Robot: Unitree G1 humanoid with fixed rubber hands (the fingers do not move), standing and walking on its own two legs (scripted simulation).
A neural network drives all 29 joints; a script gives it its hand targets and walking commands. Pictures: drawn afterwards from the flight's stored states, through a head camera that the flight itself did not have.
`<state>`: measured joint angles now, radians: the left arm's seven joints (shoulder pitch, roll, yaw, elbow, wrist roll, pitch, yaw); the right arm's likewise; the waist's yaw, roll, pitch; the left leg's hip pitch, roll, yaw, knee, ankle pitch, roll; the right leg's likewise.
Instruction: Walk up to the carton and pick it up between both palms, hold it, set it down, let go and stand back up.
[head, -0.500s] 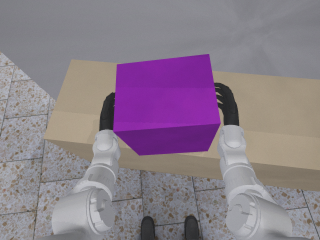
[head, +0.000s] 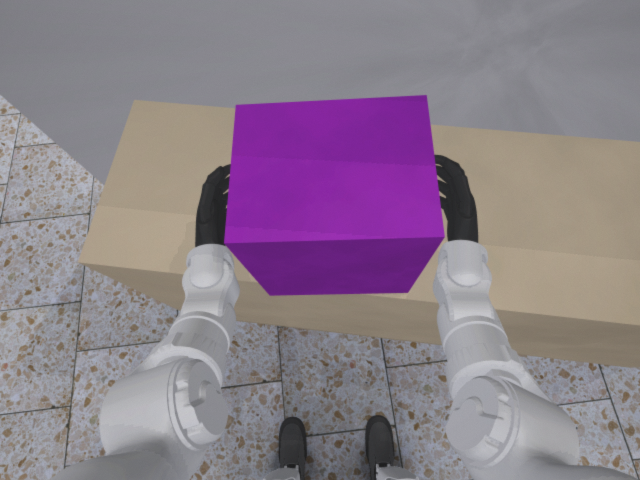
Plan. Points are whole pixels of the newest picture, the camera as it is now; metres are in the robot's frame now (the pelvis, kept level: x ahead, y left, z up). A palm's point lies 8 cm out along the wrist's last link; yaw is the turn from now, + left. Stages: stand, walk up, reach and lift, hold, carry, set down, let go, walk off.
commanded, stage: set down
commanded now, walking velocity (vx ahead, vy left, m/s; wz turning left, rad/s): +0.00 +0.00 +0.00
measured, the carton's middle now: (334, 212) +0.46 -0.02 -0.08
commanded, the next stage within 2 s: none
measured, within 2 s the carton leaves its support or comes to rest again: neither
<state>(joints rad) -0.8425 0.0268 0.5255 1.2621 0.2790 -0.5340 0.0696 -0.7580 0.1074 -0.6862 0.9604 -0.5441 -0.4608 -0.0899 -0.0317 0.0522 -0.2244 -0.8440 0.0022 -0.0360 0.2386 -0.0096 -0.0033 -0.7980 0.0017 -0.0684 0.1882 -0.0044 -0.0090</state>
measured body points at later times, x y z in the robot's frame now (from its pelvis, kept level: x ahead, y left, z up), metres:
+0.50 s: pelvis +0.00 +0.00 +0.00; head +0.19 -0.01 +0.40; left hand +0.45 +0.14 -0.05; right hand +0.42 -0.17 -0.05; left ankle +0.01 +0.12 -0.73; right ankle +0.00 -0.11 -0.73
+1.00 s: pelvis +0.00 +0.00 +0.00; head +0.21 +0.00 +0.40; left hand +0.45 +0.14 -0.06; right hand +0.42 -0.17 -0.05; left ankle +0.01 +0.12 -0.73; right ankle +0.00 -0.11 -0.73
